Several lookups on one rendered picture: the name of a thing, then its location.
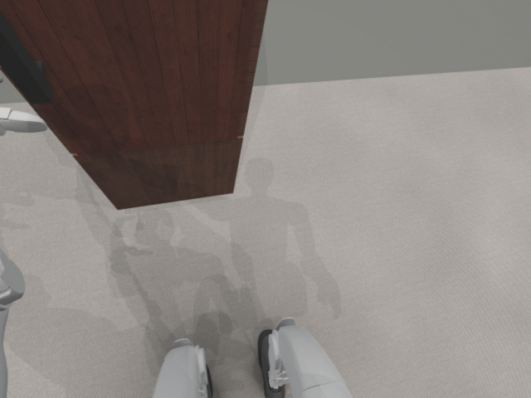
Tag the handle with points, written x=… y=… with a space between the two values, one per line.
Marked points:
x=27 y=74

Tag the robot right shin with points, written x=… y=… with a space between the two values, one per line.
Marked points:
x=275 y=378

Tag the cupboard door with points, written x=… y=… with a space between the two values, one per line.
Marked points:
x=131 y=74

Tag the robot left upper arm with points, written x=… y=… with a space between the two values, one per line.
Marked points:
x=12 y=287

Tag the robot left hand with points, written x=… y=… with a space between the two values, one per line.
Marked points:
x=18 y=121

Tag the left robot thigh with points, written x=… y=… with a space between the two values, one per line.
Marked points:
x=182 y=374

